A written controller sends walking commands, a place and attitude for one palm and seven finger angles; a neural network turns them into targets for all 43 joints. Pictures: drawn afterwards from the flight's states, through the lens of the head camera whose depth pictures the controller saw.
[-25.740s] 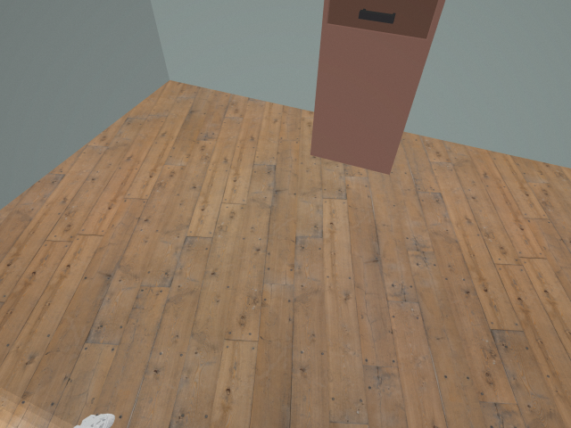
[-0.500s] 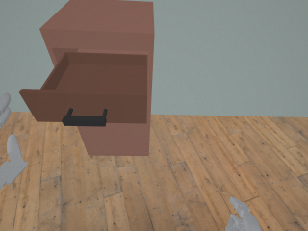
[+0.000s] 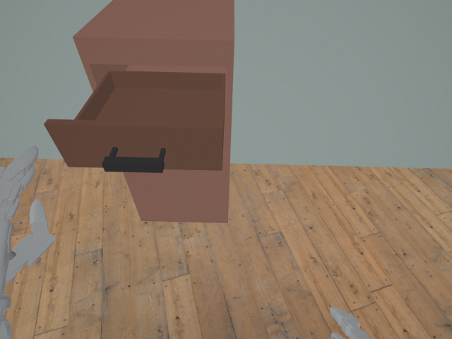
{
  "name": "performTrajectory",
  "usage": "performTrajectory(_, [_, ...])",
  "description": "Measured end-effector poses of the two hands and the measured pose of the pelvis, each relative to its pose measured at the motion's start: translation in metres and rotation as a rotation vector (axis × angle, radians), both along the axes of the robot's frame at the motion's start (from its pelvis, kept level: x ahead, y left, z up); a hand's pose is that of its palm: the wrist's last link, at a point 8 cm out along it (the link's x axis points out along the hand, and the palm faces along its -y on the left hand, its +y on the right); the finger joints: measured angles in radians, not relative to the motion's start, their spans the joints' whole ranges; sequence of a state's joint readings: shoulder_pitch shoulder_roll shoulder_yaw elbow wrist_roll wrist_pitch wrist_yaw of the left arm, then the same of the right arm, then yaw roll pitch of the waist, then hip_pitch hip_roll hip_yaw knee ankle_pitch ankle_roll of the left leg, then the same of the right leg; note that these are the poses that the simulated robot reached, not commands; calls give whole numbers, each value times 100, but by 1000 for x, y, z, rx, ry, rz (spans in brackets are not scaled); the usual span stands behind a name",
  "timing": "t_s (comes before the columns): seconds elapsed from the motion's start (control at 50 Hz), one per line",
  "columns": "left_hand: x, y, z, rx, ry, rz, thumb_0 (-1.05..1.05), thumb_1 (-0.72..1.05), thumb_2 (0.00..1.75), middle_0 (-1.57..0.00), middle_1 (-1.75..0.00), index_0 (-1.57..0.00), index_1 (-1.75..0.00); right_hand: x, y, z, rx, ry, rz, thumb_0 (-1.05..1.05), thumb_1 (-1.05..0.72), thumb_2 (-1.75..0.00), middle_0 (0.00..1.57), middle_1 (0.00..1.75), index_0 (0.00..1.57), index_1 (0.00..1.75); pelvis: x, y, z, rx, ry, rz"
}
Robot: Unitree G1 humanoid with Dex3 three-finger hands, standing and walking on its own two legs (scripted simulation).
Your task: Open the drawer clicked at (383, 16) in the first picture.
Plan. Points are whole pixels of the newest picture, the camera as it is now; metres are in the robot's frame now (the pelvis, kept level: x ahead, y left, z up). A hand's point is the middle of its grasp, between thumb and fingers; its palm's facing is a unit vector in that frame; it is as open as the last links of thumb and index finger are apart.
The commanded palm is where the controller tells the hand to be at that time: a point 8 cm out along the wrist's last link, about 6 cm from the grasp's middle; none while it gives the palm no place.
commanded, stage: let the arm hang, fingers relaxed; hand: left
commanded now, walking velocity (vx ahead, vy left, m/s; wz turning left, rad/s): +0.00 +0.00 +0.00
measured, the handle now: (136, 158) +0.50 +0.25 +0.02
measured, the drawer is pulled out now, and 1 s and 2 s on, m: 0.30 0.30 0.30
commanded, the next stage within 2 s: look to check the result in 1.06 s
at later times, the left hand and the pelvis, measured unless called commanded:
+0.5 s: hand out of the picture -0.04 +0.20 -0.15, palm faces +0.05 -0.97 -0.22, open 7.2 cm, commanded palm none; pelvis +0.01 +0.01 +0.02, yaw +1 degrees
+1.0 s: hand out of the picture +0.01 +0.17 -0.16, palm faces +0.04 -0.98 -0.17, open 7.3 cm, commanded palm none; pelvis +0.01 +0.02 +0.02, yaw +0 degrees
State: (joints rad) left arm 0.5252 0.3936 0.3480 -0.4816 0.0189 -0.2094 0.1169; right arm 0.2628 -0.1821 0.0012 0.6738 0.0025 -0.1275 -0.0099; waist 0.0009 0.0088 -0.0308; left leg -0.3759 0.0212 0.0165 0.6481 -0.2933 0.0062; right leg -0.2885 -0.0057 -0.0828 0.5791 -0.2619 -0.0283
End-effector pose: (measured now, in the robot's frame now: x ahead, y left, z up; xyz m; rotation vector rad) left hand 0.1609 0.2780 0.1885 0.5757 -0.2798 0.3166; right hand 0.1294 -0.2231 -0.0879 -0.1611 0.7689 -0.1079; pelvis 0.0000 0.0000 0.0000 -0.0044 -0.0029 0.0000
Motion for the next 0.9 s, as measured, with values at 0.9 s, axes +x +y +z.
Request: performTrajectory(0.9, [-159,-57,-319,-621,1612,311,1,93,90,-20,-30,-20,-30,-146,47,-46,92,670,-150,1,-91,-90,20,30,20,30,14,17,18,3,-44,-9])
